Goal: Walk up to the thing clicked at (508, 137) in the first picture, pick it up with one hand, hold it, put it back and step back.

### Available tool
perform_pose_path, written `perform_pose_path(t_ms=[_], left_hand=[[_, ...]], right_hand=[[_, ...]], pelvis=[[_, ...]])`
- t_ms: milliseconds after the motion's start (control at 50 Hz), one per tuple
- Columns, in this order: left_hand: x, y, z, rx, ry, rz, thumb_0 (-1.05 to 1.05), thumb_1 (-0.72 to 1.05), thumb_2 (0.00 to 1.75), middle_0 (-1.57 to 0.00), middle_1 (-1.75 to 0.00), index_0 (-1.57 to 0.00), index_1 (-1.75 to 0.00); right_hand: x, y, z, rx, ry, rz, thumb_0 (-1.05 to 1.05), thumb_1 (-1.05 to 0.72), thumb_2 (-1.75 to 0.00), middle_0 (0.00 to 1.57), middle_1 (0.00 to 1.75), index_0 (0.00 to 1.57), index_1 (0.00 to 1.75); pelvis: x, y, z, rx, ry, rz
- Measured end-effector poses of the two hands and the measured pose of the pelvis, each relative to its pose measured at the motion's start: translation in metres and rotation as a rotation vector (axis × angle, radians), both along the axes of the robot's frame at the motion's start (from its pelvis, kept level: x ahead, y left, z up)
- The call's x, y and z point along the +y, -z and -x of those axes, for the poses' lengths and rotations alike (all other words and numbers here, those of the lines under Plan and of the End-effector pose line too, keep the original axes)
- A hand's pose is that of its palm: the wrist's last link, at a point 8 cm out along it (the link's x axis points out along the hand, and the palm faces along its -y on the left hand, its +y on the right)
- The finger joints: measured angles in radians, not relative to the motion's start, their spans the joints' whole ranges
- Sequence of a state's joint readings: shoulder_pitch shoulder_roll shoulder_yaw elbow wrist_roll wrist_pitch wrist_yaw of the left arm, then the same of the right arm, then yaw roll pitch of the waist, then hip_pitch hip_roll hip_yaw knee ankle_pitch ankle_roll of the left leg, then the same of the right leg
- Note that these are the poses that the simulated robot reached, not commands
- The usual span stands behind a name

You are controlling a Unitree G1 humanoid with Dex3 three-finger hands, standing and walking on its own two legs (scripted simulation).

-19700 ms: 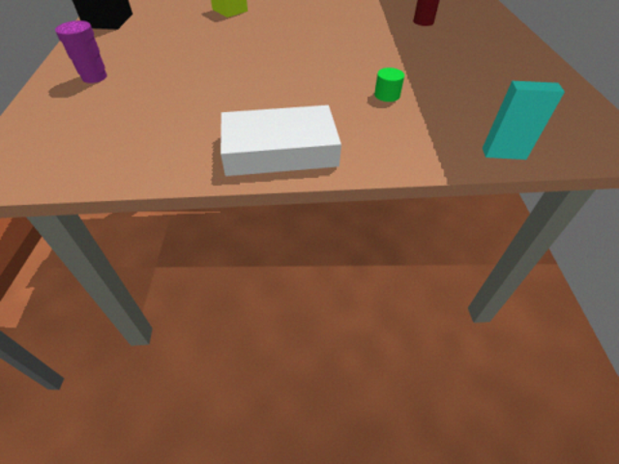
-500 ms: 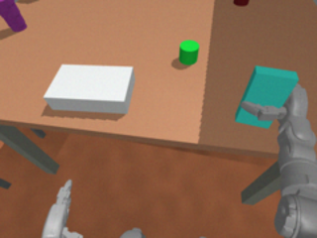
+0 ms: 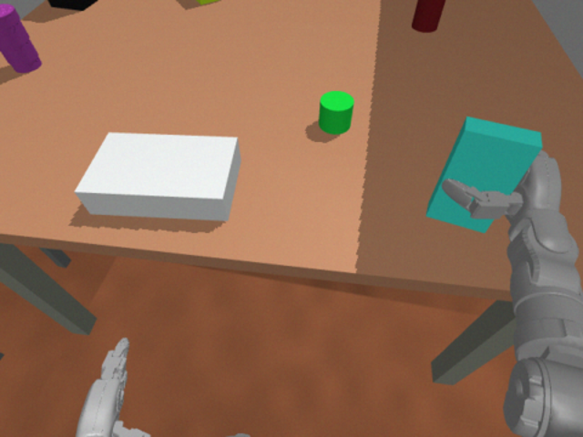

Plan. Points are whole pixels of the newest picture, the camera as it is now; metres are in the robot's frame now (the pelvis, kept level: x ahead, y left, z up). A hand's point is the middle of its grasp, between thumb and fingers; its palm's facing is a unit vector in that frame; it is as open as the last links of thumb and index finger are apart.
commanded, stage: settle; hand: right
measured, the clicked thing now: (476, 179) +0.44 -0.20 +0.12
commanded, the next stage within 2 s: lift in 0.58 s
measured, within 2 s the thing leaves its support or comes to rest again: neither
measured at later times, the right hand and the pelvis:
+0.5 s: hand (489, 165) +0.43 -0.20 +0.15, palm faces +0.11 +0.99 +0.01, open 8.0 cm; pelvis -0.01 +0.00 +0.01, yaw +0 degrees
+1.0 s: hand (499, 148) +0.42 -0.19 +0.19, palm faces +0.09 +1.00 +0.00, open 8.1 cm; pelvis +0.00 +0.00 +0.02, yaw +0 degrees
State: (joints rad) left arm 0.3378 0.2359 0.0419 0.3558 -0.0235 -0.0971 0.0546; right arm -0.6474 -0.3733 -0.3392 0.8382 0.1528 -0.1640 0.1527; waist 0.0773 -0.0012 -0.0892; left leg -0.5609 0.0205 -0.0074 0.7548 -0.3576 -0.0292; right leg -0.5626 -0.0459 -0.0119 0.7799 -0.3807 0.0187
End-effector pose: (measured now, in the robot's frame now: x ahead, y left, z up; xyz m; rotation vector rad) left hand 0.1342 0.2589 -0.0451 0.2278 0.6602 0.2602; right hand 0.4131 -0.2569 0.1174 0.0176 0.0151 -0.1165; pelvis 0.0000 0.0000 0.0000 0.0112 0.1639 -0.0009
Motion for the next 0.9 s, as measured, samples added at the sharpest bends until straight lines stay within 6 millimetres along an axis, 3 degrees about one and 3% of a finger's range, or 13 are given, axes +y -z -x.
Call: perform_pose_path(t_ms=[900], left_hand=[[0.007, -0.003, 0.008, -0.011, -0.032, 0.015, -0.02, -0.52, 0.05, -0.05, -0.05, -0.05, -0.05]], right_hand=[[0.01, -0.058, 0.01, -0.019, -0.024, 0.006, -0.03, 0.24, -0.93, 0.98, 1.19, 0.95, 1.16]], pelvis=[[0.003, -0.016, 0.007, -0.077, -0.007, 0.008]])
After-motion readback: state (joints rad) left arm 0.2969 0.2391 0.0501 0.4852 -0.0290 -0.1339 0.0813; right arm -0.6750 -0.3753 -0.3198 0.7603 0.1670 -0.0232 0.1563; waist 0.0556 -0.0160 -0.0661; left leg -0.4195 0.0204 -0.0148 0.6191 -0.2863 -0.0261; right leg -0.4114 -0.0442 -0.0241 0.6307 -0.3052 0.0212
